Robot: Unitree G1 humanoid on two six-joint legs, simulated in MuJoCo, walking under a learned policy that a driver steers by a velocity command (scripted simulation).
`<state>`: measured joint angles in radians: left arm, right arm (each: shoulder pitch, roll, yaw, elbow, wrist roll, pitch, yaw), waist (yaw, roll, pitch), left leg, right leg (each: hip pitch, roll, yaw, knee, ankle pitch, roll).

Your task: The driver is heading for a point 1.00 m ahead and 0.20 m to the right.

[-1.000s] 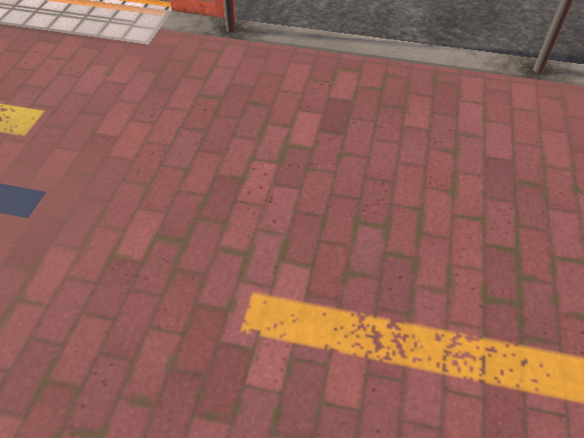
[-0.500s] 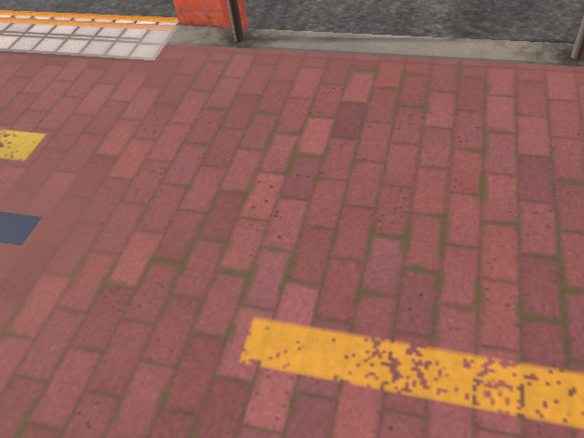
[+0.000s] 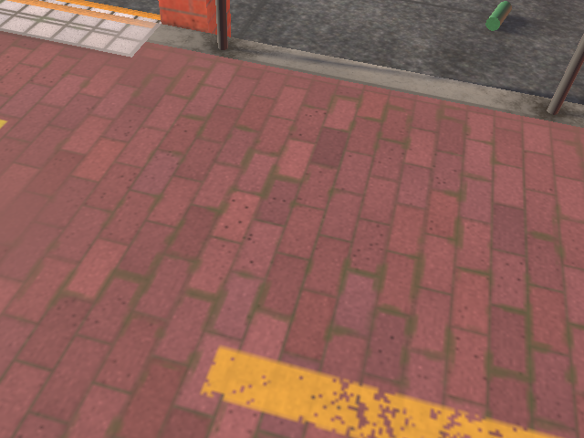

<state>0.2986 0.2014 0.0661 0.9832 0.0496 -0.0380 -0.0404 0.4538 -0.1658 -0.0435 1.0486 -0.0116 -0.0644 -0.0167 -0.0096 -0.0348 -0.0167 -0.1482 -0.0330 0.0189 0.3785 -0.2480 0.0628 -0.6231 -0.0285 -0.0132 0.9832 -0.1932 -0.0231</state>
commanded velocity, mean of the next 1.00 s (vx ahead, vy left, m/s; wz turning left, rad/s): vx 0.48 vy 0.00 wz -0.02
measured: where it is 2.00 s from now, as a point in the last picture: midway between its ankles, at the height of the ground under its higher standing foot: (332, 284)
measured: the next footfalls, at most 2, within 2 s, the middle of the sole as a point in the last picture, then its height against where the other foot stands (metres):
right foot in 0.28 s outside the picture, level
left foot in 0.82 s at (269, 409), level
